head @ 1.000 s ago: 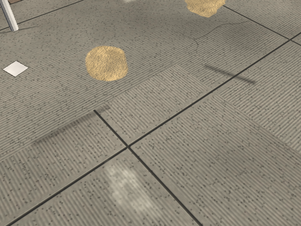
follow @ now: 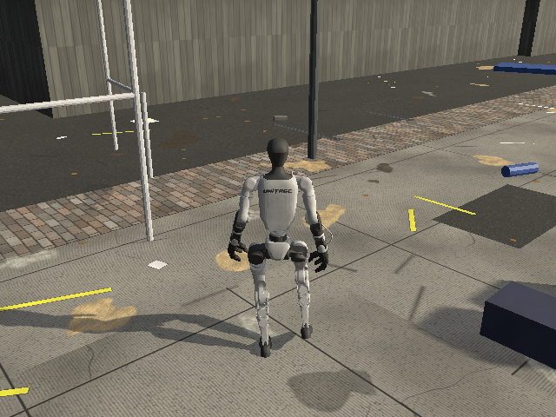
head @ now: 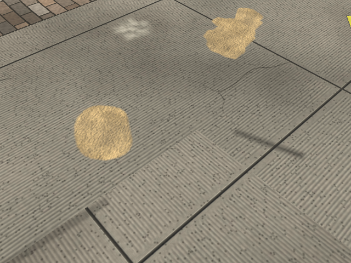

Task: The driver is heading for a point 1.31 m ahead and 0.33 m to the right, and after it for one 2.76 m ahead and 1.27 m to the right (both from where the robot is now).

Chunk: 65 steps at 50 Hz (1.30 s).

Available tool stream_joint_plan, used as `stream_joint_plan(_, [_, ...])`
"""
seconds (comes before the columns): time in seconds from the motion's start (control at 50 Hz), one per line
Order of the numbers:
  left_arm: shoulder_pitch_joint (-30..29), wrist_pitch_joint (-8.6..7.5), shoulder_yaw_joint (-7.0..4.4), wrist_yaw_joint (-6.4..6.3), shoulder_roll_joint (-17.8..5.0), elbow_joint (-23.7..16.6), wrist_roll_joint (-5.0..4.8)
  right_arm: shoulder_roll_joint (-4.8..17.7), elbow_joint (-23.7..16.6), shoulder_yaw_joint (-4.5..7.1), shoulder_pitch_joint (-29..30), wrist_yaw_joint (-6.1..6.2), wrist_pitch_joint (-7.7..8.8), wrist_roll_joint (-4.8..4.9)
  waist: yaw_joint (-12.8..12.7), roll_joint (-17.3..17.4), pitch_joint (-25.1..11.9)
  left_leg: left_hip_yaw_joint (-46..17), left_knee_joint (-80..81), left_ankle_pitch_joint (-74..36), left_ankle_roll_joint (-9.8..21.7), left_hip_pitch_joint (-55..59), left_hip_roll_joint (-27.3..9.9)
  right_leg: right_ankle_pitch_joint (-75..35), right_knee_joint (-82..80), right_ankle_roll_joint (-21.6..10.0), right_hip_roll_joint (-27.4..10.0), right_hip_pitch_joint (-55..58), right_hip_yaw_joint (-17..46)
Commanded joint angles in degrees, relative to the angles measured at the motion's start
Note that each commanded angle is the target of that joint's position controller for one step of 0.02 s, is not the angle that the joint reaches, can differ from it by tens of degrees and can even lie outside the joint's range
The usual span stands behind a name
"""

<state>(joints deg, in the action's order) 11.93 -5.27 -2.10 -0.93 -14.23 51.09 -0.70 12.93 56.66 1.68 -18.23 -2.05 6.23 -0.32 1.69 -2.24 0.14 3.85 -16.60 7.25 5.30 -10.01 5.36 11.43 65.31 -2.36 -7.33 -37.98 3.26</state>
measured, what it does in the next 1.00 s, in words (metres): walks ahead: right foot, then left foot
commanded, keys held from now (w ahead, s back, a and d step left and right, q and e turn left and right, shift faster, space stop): w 0.82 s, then w+e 0.14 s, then e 0.04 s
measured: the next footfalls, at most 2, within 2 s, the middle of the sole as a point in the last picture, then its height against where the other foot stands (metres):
right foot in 0.30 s outside the picture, level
left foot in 0.86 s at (159, 230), level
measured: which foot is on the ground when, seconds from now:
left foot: down 0.00-0.32, up 0.34-0.84, down 0.86-1.00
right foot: up 0.00-0.28, down 0.30-0.88, up 0.90-1.00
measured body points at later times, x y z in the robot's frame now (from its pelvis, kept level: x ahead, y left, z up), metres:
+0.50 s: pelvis +0.28 -0.08 +0.00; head +0.29 -0.10 +0.45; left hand +0.33 +0.18 -0.12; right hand +0.37 -0.35 -0.14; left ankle +0.29 +0.08 -0.66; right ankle +0.30 -0.16 -0.74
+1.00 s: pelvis +0.55 -0.01 -0.01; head +0.58 +0.00 +0.44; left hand +0.59 +0.25 -0.16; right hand +0.66 -0.28 -0.12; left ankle +0.61 +0.07 -0.74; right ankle +0.47 -0.17 -0.65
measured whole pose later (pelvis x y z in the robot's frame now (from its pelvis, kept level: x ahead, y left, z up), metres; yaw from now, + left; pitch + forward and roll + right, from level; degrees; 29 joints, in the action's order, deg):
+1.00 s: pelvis +0.55 -0.01 -0.01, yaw -2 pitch +1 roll +0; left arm 18.1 -4.7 -3.3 -0.6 -14.6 55.6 -2.0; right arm 13.4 51.6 3.1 -9.2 -1.5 6.2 -0.3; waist -0.1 -2.1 1.6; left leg 5.8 -26.5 9.0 3.2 -18.9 0.5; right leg 20.1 68.1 -2.8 -2.7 -25.2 3.3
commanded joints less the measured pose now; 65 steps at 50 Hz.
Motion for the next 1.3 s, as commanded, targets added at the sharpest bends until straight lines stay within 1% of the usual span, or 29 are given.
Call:
stream_joint_plan(0.02, [2.0, 0.19, -0.79, -0.40, -2.7, -2.4, 0.73, 7.6, -3.1, 1.19, 2.3, 1.13, 1.04, 0.07, -2.7, 4.3, 3.1, -11.9, 11.8, -4.0, 9.8, -6.1, -16.0, -9.2, -8.0, 1.6, -2.4, -1.2, 0.1])
stream_joint_plan(0.1, [-7.3, -0.49, -0.39, 0.33, -1.7, -4.8, 0.18, 9.1, -2.2, 1.46, -2.4, 2.01, 0.26, 0.99, 0.7, 4.4, 3.1, -9.2, 10.9, -4.9, 7.3, -1.0, -15.1, -17.6, -24.7, 2.0, 0.2, 0.6, -2.1])
stream_joint_plan(0.2, [-14.3, -1.01, -0.17, 2.08, -2.5, -7.7, -0.57, 9.7, -0.3, 1.82, -6.5, 2.16, -0.95, 1.53, 2.8, 5.2, 4.6, -10.3, 6.8, -3.4, 6.5, 8.3, -18.7, -12.5, -33.4, 1.0, 1.9, 0.5, -2.5])
stream_joint_plan(0.24, [-13.0, -1.52, -0.56, 2.66, -3.7, -8.0, -0.58, 10.4, -0.2, 2.17, -6.0, 2.29, -1.56, 1.57, 1.3, 6.0, 3.8, -11.1, 3.6, -6.3, 5.5, 10.8, -20.1, -7.8, -35.8, -0.6, 2.8, 3.8, -3.0])
stream_joint_plan(0.28, [-2.5, -1.90, -2.34, 2.58, -6.8, -5.2, -0.43, 10.1, -0.7, 1.97, -3.8, 2.30, -2.19, 1.27, -4.6, 6.1, -2.0, -8.2, -8.7, -22.4, 3.5, 9.9, -17.0, -5.7, -38.2, -3.0, 6.2, 18.4, -5.7])
stream_joint_plan(0.3, [9.2, -2.02, -3.92, 2.13, -11.0, -2.2, -0.08, 7.9, -1.9, 1.01, -3.3, 2.27, -2.18, 0.45, -9.1, 3.1, -10.3, -5.0, -24.2, -20.6, 1.5, 1.7, -13.5, -7.2, -36.6, -6.2, 1.2, 35.3, -0.2])
stream_joint_plan(0.32, [16.9, -1.53, -5.58, 2.01, -17.6, -0.7, 0.83, 1.3, -3.0, -1.04, -9.1, 1.73, -0.94, 0.23, -8.2, -11.2, -18.7, -0.6, -47.8, 1.1, -3.2, -22.7, -3.8, -1.0, -39.9, -15.2, -13.2, 58.8, 24.6])
stream_joint_plan(0.34, [17.8, -1.46, -4.32, 2.24, -13.1, -0.4, 0.71, 3.3, -2.1, -0.76, -9.2, 1.43, 0.67, 1.16, -8.5, -12.7, -22.4, -9.5, -57.3, 24.1, -2.7, -31.2, -2.5, 3.8, -47.9, -17.3, -16.3, 61.4, 39.5])
stream_joint_plan(0.36, [12.4, -1.60, -3.09, 2.24, -9.6, -1.3, 0.40, 8.9, -3.6, 0.72, -3.9, 1.21, 1.50, 2.70, -7.4, -8.6, -13.7, -10.6, -60.8, 20.8, -1.3, -36.1, -6.2, 4.1, -48.3, -13.9, -14.4, 54.3, 31.5])
stream_joint_plan(0.38, [6.7, -1.46, -2.33, 2.24, -7.4, -2.8, 0.30, 9.3, -4.6, 0.88, -0.1, 1.42, 1.61, 2.79, -5.7, -4.5, -8.9, -8.9, -59.0, 15.1, -0.9, -34.9, -9.5, -0.1, -49.3, -12.0, -12.1, 45.8, 22.9])
stream_joint_plan(0.4, [2.8, -1.37, -1.71, 2.53, -5.6, -3.4, 0.47, 8.5, -4.9, 1.10, 1.9, 1.78, 1.24, 1.98, -4.1, -1.2, -5.0, -8.0, -55.2, 10.9, -1.3, -32.6, -11.5, -4.1, -51.6, -11.0, -9.5, 38.2, 17.1])
stream_joint_plan(0.42, [1.0, -1.51, -1.27, 2.78, -4.2, -3.4, 0.81, 7.7, -4.8, 1.44, 1.4, 2.07, 0.41, 1.41, -2.2, -1.8, -3.1, -8.1, -51.7, 8.1, -1.5, -29.1, -13.2, -6.5, -53.6, -9.8, -7.2, 33.1, 12.8])
stream_joint_plan(0.46, [2.0, -1.77, -1.30, 3.05, -4.1, -2.1, 0.98, 5.1, -4.1, 1.27, -0.6, 2.20, -1.09, 1.20, -0.6, -2.4, -2.0, -7.2, -49.1, 5.5, -2.3, -25.5, -13.5, -11.1, -56.2, -10.2, -5.2, 28.7, 8.4])
stream_joint_plan(0.52, [5.3, -1.84, -1.91, 2.27, -6.3, -0.2, 1.04, 5.2, -5.8, 1.64, 3.5, 2.46, -1.73, 0.75, -0.7, -0.9, 0.2, -6.9, -42.6, -0.5, -3.6, -30.3, -13.8, -18.0, -57.6, -10.9, -5.1, 29.5, 4.9])
stream_joint_plan(0.64, [10.2, -0.95, -1.93, 0.83, -7.3, 2.0, 0.33, 3.7, -9.6, 1.26, 16.2, 1.67, -1.16, 0.90, -4.1, -1.1, 2.9, -4.7, -22.7, -13.8, -4.1, -30.2, -11.7, -14.9, -59.3, -8.9, -3.6, 32.4, 0.4])
stream_joint_plan(0.72, [13.9, -0.14, -2.22, 0.55, -7.7, 4.3, -0.09, 3.8, -11.8, 0.96, 22.3, 0.59, -0.73, 1.41, -5.8, -1.2, 5.2, -4.4, -16.5, -11.9, -3.2, -31.6, -10.6, -14.0, -57.5, -8.7, -6.1, 39.2, 0.5])
stream_joint_plan(0.78, [13.7, 0.65, -2.73, 0.12, -8.4, 5.0, -0.32, 4.7, -13.0, 1.10, 23.2, -0.43, -0.09, 1.52, -4.8, -1.6, 5.1, -4.1, -13.7, -6.4, -1.3, -30.0, -9.9, -18.5, -53.8, -7.8, -8.2, 43.6, 0.9])
stream_joint_plan(0.82, [11.6, 1.14, -3.05, 0.03, -9.4, 4.7, -0.26, 6.8, -11.8, 2.11, 17.9, -0.52, 0.21, 1.47, -1.4, -3.1, 1.4, -1.6, -12.7, -3.0, 0.3, -19.9, -7.0, -32.5, -47.7, -6.6, -7.6, 43.7, -0.1])
stream_joint_plan(0.84, [10.8, 1.46, -2.72, 0.12, -8.5, 4.5, -0.14, 8.8, -9.4, 3.40, 10.1, -0.19, 0.28, 1.31, 2.6, -2.6, -3.0, -0.3, -11.7, -3.4, 1.6, -8.4, -5.0, -39.8, -38.5, -5.4, -4.9, 40.9, -1.4])
stream_joint_plan(0.86, [10.3, 1.45, -1.84, 0.27, -6.8, 3.4, 0.45, 12.5, -6.7, 4.83, -1.2, 0.40, 0.31, 0.84, 7.0, 0.1, -10.8, -6.4, -13.7, -4.8, 4.5, 9.9, -10.6, -32.3, -23.5, -3.6, -1.6, 30.4, -3.1])
stream_joint_plan(0.88, [17.1, 0.42, 0.22, 0.89, 0.2, 2.8, 0.51, 18.3, -5.3, 6.27, -8.7, 0.80, -0.02, -0.22, 5.4, 13.7, -20.3, -31.9, -10.4, 3.1, 13.1, 33.6, -26.4, -3.7, 0.6, 0.8, 8.4, 6.2, -5.4])
stream_joint_plan(0.9, [16.8, -1.03, -0.08, 1.13, -1.5, 3.9, -0.61, 13.8, -5.4, 4.84, -8.7, 0.77, -0.12, 0.07, 6.0, 15.5, -24.3, -45.5, -2.1, 7.6, 14.1, 34.3, -29.8, 21.0, 10.1, 0.2, 10.2, -0.7, 4.7])
stream_joint_plan(0.92, [11.4, -1.60, -1.72, 1.11, -7.0, 2.4, -2.38, 10.8, -5.9, 3.89, -3.8, 0.91, 0.07, 0.54, 5.1, 12.1, -14.5, -36.5, -1.0, 9.1, 10.5, 26.1, -28.0, 18.2, 13.3, -0.8, 7.0, -5.5, 5.6])
stream_joint_plan(0.96, [5.8, -0.99, -2.26, 0.18, -6.8, 0.9, -1.75, 6.3, -7.2, 2.54, 5.5, 0.72, 0.44, 0.45, 1.3, 6.0, -4.6, -21.8, 3.3, 4.4, 6.4, 8.4, -23.7, 8.1, 7.4, -1.1, 1.3, -2.1, 2.8])
stream_joint_plan(0.98, [7.0, 0.06, -2.71, -0.21, -5.7, 1.5, -1.33, 4.8, -7.1, 2.06, 8.0, 0.57, 0.79, -0.20, -0.9, 7.3, -2.0, -15.9, 5.1, -1.9, 5.0, 2.5, -21.4, 5.5, 4.6, -0.9, -0.1, 2.1, 3.1])
stream_joint_plan(1.02, [10.6, 1.87, -2.64, -0.45, -2.5, 2.6, -1.17, 4.5, -6.1, 2.13, 8.8, 0.54, 1.11, -1.09, -3.3, 7.7, -0.9, -7.8, 5.4, -19.3, 4.9, -3.2, -19.5, 4.3, 3.3, -0.1, 0.4, 7.4, 2.4])
stream_joint_plan(1.06, [9.4, 2.78, -3.02, -0.68, -2.4, 0.9, -0.71, 6.6, -5.6, 2.60, 9.0, 1.37, 1.20, -1.46, -4.6, 7.4, 0.0, -2.5, 5.0, -31.6, 5.5, -4.1, -19.5, 1.1, 0.8, 0.9, 1.2, 5.4, 1.8])
stream_joint_plan(1.18, [-1.1, 3.15, -2.48, 1.22, -1.1, -4.8, 0.37, 9.8, -5.6, 3.19, 8.6, 4.61, -1.17, -0.45, -1.8, 6.3, -0.8, 5.7, 3.5, -32.0, 5.0, 0.4, -18.7, -13.1, -21.1, 2.0, 2.3, 6.4, -3.6])
stream_joint_plan(1.3, [-3.5, 3.97, -3.64, 3.31, -4.4, -9.7, 0.48, 12.0, -6.0, 4.37, 9.1, 5.42, -4.26, 1.67, -1.9, 7.2, -1.6, 5.1, -7.0, -34.8, 3.4, 9.4, -22.7, -2.0, -28.9, -1.1, 4.7, 7.3, -6.5])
